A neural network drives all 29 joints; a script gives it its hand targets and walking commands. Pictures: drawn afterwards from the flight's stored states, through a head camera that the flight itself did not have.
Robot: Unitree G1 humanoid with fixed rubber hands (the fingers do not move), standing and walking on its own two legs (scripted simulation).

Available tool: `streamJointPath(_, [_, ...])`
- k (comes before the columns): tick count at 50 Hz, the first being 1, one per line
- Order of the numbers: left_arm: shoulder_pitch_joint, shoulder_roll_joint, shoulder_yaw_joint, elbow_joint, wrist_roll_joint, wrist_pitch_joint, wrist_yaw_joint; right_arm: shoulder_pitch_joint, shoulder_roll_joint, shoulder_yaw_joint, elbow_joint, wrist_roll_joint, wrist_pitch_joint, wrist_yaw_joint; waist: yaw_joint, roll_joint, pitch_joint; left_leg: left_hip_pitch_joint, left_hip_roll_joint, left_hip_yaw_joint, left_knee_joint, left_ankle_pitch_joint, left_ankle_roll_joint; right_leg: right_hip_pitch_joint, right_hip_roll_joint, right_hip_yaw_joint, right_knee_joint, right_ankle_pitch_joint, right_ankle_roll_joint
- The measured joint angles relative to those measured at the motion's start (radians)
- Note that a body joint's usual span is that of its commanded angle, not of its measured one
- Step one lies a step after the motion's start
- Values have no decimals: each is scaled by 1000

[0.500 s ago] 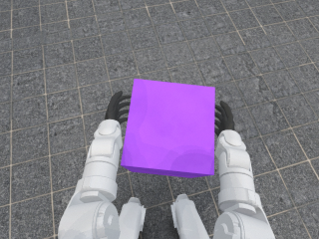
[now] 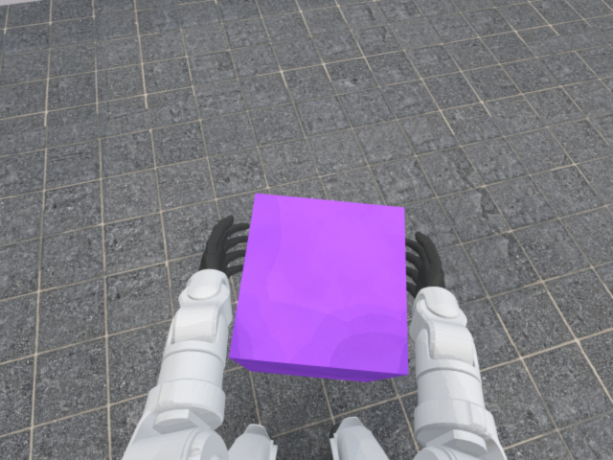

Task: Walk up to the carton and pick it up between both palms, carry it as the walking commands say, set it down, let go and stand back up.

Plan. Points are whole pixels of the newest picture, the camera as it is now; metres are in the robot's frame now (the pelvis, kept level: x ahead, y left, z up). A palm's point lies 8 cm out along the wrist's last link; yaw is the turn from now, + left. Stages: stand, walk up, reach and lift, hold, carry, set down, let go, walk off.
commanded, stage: reach and lift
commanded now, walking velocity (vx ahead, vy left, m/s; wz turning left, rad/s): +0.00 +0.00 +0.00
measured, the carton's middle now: (317, 299) +0.36 -0.03 -0.11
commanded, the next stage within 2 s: none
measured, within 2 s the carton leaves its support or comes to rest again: neither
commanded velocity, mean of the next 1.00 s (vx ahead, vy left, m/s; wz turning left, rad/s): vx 0.00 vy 0.00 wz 0.00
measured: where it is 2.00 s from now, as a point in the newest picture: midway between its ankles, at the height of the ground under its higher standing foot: outside the picture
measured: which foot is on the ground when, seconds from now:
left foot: down 0.00-1.00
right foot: down 0.00-1.00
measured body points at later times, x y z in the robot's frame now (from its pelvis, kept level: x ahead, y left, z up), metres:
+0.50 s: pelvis +0.01 +0.00 +0.04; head +0.08 -0.01 +0.49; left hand +0.37 +0.12 +0.03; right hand +0.35 -0.17 +0.02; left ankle +0.02 +0.12 -0.68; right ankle +0.05 -0.13 -0.68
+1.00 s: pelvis +0.02 +0.00 +0.06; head +0.00 +0.00 +0.51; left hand +0.35 +0.12 +0.09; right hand +0.33 -0.17 +0.09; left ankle +0.02 +0.12 -0.68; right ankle +0.05 -0.13 -0.68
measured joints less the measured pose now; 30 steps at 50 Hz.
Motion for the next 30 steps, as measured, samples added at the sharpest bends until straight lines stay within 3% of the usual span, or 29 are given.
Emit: streamJointPath(30, [149,-19,-44,-98,37,133,-19,123,19,79,-65,-30,134,2,-1,-21,88,523,30,-15,-344,105,5,520,-19,0,-333,99,-18])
